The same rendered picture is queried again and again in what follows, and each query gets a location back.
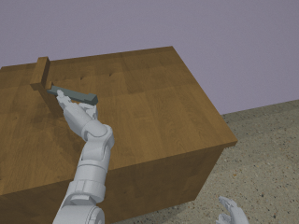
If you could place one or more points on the right robot hand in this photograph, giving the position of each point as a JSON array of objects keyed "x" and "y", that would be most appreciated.
[{"x": 237, "y": 215}]

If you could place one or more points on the tap lever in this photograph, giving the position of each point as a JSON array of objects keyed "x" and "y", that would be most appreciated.
[{"x": 89, "y": 99}]

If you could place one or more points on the left robot forearm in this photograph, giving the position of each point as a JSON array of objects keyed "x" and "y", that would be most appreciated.
[{"x": 88, "y": 186}]

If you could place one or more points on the left robot hand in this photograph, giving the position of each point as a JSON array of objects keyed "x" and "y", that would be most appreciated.
[{"x": 76, "y": 115}]

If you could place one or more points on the counter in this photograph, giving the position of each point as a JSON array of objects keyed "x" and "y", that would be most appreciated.
[{"x": 168, "y": 135}]

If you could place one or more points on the robot left upper arm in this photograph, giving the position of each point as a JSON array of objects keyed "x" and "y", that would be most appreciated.
[{"x": 80, "y": 214}]

